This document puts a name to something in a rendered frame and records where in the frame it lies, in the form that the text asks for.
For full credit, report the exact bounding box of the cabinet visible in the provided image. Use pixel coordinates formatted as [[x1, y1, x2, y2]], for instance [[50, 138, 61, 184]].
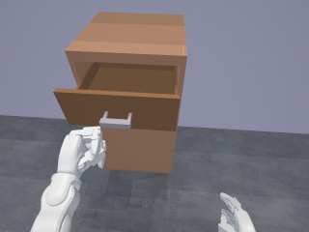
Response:
[[65, 12, 187, 174]]

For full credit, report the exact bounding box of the drawer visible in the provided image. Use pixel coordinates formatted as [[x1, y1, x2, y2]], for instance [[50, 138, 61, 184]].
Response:
[[53, 62, 181, 131]]

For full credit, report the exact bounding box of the handle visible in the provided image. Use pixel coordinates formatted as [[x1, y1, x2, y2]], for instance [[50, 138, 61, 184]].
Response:
[[99, 111, 132, 130]]

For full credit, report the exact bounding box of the robot right hand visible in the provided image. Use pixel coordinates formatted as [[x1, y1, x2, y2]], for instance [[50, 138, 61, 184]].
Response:
[[218, 192, 256, 232]]

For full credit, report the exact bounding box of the robot left hand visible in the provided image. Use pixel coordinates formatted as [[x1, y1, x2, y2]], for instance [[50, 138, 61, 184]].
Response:
[[57, 126, 107, 179]]

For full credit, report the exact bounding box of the robot left forearm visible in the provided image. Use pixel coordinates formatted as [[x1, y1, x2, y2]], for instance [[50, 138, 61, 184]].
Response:
[[30, 172, 82, 232]]

